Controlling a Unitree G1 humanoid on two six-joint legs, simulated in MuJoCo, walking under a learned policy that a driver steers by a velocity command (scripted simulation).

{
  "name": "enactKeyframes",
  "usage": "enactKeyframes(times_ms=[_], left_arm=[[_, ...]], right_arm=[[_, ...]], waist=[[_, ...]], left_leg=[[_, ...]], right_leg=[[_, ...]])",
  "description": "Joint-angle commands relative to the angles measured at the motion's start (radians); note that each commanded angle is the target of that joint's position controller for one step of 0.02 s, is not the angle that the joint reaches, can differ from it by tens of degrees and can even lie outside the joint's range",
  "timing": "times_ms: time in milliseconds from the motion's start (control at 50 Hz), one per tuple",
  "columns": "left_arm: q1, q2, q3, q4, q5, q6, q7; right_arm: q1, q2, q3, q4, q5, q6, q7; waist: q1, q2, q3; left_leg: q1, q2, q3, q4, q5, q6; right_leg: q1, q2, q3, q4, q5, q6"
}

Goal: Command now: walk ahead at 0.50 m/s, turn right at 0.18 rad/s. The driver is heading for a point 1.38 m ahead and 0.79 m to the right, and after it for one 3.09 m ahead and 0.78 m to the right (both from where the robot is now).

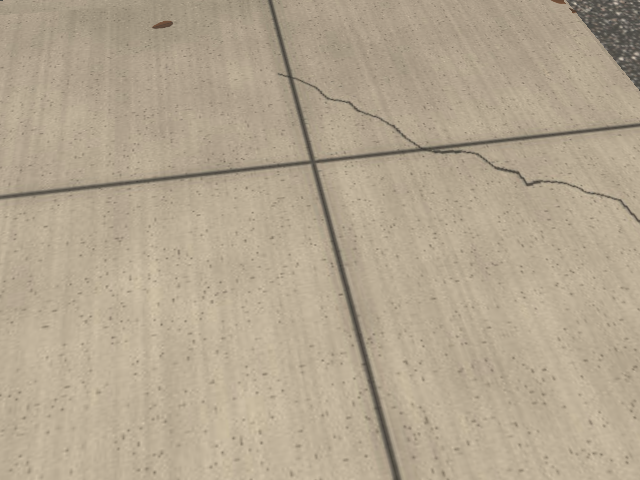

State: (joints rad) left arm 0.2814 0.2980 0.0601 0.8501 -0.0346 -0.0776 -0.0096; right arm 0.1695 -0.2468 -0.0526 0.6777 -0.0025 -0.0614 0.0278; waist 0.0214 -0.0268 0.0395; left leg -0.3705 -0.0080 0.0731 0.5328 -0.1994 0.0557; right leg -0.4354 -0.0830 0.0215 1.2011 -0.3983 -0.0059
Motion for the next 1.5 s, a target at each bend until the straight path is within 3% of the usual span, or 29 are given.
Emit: enactKeyframes(times_ms=[20, 120, 300, 360, 400, 420, 440, 460, 480, 500, 540, 620, 700, 800, 880, 900, 920, 940, 960, 980, 1040, 1320, 1360, 1400, 1420, 1440, 1460, 1480, 1500], left_arm=[[0.027, 0.078, 0.025, -0.062, 0.003, 0.017, 0.004], [-0.048, 0.046, 0.025, -0.085, 0.009, 0.036, 0.010], [-0.288, 0.001, -0.001, -0.200, 0.017, 0.027, -0.049], [-0.251, 0.034, 0.015, -0.229, 0.015, 0.032, -0.062], [-0.045, 0.107, 0.055, -0.194, 0.009, 0.036, -0.054], [0.112, 0.177, 0.089, -0.158, 0.012, 0.041, -0.036], [0.135, 0.290, 0.110, -0.151, 0.010, 0.042, -0.019], [0.150, 0.259, 0.093, -0.185, 0.019, 0.025, -0.025], [0.133, 0.188, 0.075, -0.180, 0.025, 0.017, -0.027], [0.081, 0.148, 0.064, -0.184, 0.016, 0.011, -0.026], [-0.038, 0.085, 0.043, -0.214, 0.023, 0.008, -0.021], [-0.041, 0.121, 0.050, -0.223, 0.024, 0.004, 0.000], [0.002, 0.143, 0.057, -0.209, 0.013, 0.018, 0.020], [0.071, 0.137, 0.057, -0.189, 0.006, 0.034, 0.023], [0.028, 0.080, 0.041, -0.215, 0.016, 0.036, 0.023], [0.045, 0.018, 0.018, -0.237, 0.035, 0.032, 0.022], [0.182, -0.002, 0.008, -0.266, -0.003, 0.024, 0.023], [0.162, 0.106, 0.027, -0.231, -0.010, 0.027, 0.026], [0.055, 0.147, 0.040, -0.245, 0.001, 0.034, 0.025], [0.008, 0.134, 0.039, -0.254, 0.013, 0.039, 0.025], [-0.006, 0.086, 0.039, -0.272, 0.006, 0.047, 0.009], [-0.287, 0.020, 0.007, -0.358, 0.009, 0.043, -0.045], [-0.246, 0.050, 0.023, -0.360, 0.018, 0.043, -0.046], [0.011, 0.126, 0.069, -0.288, 0.022, 0.048, -0.033], [0.173, 0.204, 0.096, -0.253, 0.022, 0.057, -0.013], [0.139, 0.302, 0.098, -0.257, 0.019, 0.047, -0.011], [0.168, 0.200, 0.072, -0.267, 0.021, 0.036, -0.018], [0.120, 0.169, 0.059, -0.254, 0.028, 0.025, -0.022], [0.056, 0.142, 0.049, -0.250, 0.023, 0.020, -0.022]], right_arm=[[0.044, -0.100, -0.037, -0.017, -0.006, -0.037, -0.002], [0.068, -0.114, -0.046, 0.039, -0.021, -0.058, -0.026], [0.167, -0.175, -0.066, 0.107, 0.008, -0.020, -0.046], [0.143, -0.215, -0.075, 0.106, 0.018, 0.003, -0.055], [0.113, -0.240, -0.078, 0.101, 0.026, 0.016, -0.062], [0.109, -0.225, -0.069, 0.093, 0.024, 0.009, -0.065], [0.184, -0.076, -0.027, 0.043, -0.018, -0.013, -0.054], [0.146, -0.102, -0.016, 0.018, 0.007, -0.059, -0.038], [0.043, -0.160, -0.032, -0.009, 0.044, -0.083, -0.025], [0.012, -0.152, -0.024, -0.019, 0.043, -0.095, -0.025], [0.015, -0.166, -0.038, -0.005, 0.001, -0.085, -0.036], [0.016, -0.123, -0.030, -0.016, -0.014, -0.043, -0.037], [-0.138, -0.081, -0.007, -0.049, -0.012, -0.043, -0.028], [-0.218, -0.130, -0.022, -0.076, 0.011, -0.061, -0.008], [-0.006, -0.195, -0.061, -0.036, 0.000, -0.083, -0.014], [0.149, -0.254, -0.076, -0.024, -0.013, -0.082, -0.023], [0.205, -0.314, -0.089, 0.015, -0.021, -0.069, -0.013], [0.168, -0.210, -0.068, -0.011, 0.001, -0.065, -0.010], [0.131, -0.159, -0.053, -0.017, 0.005, -0.057, -0.017], [0.089, -0.144, -0.043, -0.021, -0.004, -0.050, -0.019], [0.050, -0.111, -0.032, 0.003, -0.010, -0.050, -0.024], [0.150, -0.233, -0.061, 0.124, 0.024, -0.017, -0.031], [0.149, -0.263, -0.068, 0.134, 0.036, -0.008, -0.032], [0.140, -0.255, -0.059, 0.141, 0.039, 0.000, -0.037], [0.149, -0.198, -0.035, 0.121, 0.009, -0.007, -0.039], [0.265, -0.075, 0.010, 0.082, -0.010, -0.031, -0.021], [0.161, -0.182, -0.014, 0.096, 0.030, -0.054, -0.010], [0.058, -0.208, -0.023, 0.057, 0.059, -0.063, -0.007], [0.035, -0.189, -0.017, 0.054, 0.045, -0.066, -0.015]], waist=[[-0.011, 0.134, -0.102], [-0.012, 0.085, -0.023], [-0.103, 0.063, 0.065], [-0.054, 0.112, 0.002], [0.070, 0.129, -0.117], [0.150, 0.079, -0.201], [0.058, -0.196, -0.263], [0.078, -0.163, -0.445], [0.113, -0.084, -0.347], [0.078, -0.027, -0.236], [-0.007, 0.025, -0.131], [-0.043, 0.012, -0.084], [0.014, -0.042, -0.059], [0.046, -0.075, -0.065], [-0.079, -0.093, -0.156], [-0.129, 0.046, -0.297], [-0.053, 0.414, -0.370], [-0.081, 0.263, -0.274], [-0.106, 0.169, -0.164], [-0.088, 0.099, -0.108], [-0.044, 0.145, -0.047], [-0.109, 0.092, 0.042], [-0.062, 0.119, 0.005], [0.089, 0.104, -0.136], [0.149, -0.005, -0.247], [0.019, -0.252, -0.376], [0.106, -0.112, -0.432], [0.104, -0.094, -0.268], [0.061, -0.031, -0.185]], left_leg=[[0.206, 0.271, -0.255, -0.333, 0.131, 0.172], [0.219, 0.251, -0.066, -0.396, 0.257, 0.145], [0.448, 0.299, 0.091, -0.342, 0.381, 0.098], [0.497, 0.303, 0.132, -0.186, 0.808, 0.066], [0.445, 0.271, 0.160, 0.107, 1.002, 0.031], [0.260, 0.228, 0.164, 0.369, 0.800, -0.012], [-0.193, 0.051, 0.126, 0.748, -0.122, -0.079], [-0.366, -0.056, -0.134, 0.938, -0.398, -0.085], [-0.461, 0.010, -0.196, 0.930, -0.315, -0.060], [-0.453, 0.055, -0.184, 0.841, -0.234, -0.041], [-0.326, 0.114, -0.175, 0.685, -0.157, -0.048], [-0.255, 0.113, -0.138, 0.500, -0.084, -0.103], [-0.177, 0.052, -0.112, 0.173, 0.195, -0.126], [-0.109, 0.005, -0.146, -0.012, 0.220, -0.105], [0.214, 0.055, -0.169, -0.079, 0.133, -0.012], [0.471, 0.241, -0.359, -0.075, 0.079, 0.049], [0.699, 0.429, -0.850, -0.198, -0.192, 0.205], [0.642, 0.418, -0.860, -0.238, -0.393, 0.183], [0.529, 0.378, -0.688, -0.240, -0.348, 0.141], [0.415, 0.336, -0.564, -0.251, -0.210, 0.121], [0.257, 0.260, -0.349, -0.316, -0.013, 0.112], [0.397, 0.292, 0.034, -0.332, 0.345, 0.085], [0.435, 0.302, 0.062, -0.228, 0.657, 0.075], [0.352, 0.253, 0.123, 0.090, 0.837, 0.034], [0.096, 0.211, 0.129, 0.397, 0.484, -0.006], [-0.283, 0.024, 0.024, 0.742, -0.381, -0.060], [-0.363, 0.039, -0.147, 0.839, -0.378, -0.051], [-0.430, 0.075, -0.132, 0.837, -0.296, -0.038], [-0.402, 0.121, -0.128, 0.762, -0.205, -0.032]], right_leg=[[-0.179, -0.076, 0.064, 0.005, 0.121, 0.004], [-0.289, -0.053, 0.106, -0.153, 0.338, 0.029], [-0.340, -0.014, -0.038, -0.525, 0.397, -0.034], [-0.206, 0.063, -0.127, -0.546, 0.243, -0.087], [0.083, 0.146, -0.160, -0.599, 0.221, -0.144], [0.376, 0.126, -0.066, -0.657, 0.289, -0.189], [0.718, -0.134, 0.430, -0.691, 0.264, -0.342], [0.861, -0.266, 0.851, -0.864, 0.167, -0.467], [0.818, -0.234, 0.709, -0.891, 0.195, -0.401], [0.674, -0.187, 0.561, -0.884, 0.258, -0.359], [0.412, -0.115, 0.395, -0.911, 0.438, -0.311], [0.224, -0.070, 0.294, -0.962, 0.565, -0.309], [0.148, 0.013, 0.207, -0.940, 0.467, -0.237], [0.239, -0.030, 0.337, -0.851, 0.304, -0.203], [0.215, 0.024, 0.352, -0.603, 0.340, -0.130], [0.080, 0.101, 0.247, -0.308, 0.138, -0.086], [-0.262, 0.189, 0.154, -0.021, -0.223, -0.037], [-0.368, 0.109, 0.178, 0.100, -0.160, -0.020], [-0.390, 0.079, 0.148, 0.126, -0.064, -0.013], [-0.353, 0.047, 0.123, 0.108, 0.004, -0.008], [-0.273, -0.014, 0.102, 0.017, 0.084, -0.004], [-0.224, 0.012, -0.046, -0.535, 0.325, -0.036], [-0.112, 0.071, -0.088, -0.574, 0.219, -0.080], [0.270, 0.150, -0.121, -0.681, 0.299, -0.141], [0.592, 0.003, 0.092, -0.649, 0.361, -0.192], [0.853, -0.264, 0.650, -0.764, 0.199, -0.378], [0.838, -0.285, 0.730, -0.865, 0.120, -0.371], [0.717, -0.248, 0.562, -0.877, 0.208, -0.323], [0.572, -0.203, 0.437, -0.881, 0.307, -0.288]])
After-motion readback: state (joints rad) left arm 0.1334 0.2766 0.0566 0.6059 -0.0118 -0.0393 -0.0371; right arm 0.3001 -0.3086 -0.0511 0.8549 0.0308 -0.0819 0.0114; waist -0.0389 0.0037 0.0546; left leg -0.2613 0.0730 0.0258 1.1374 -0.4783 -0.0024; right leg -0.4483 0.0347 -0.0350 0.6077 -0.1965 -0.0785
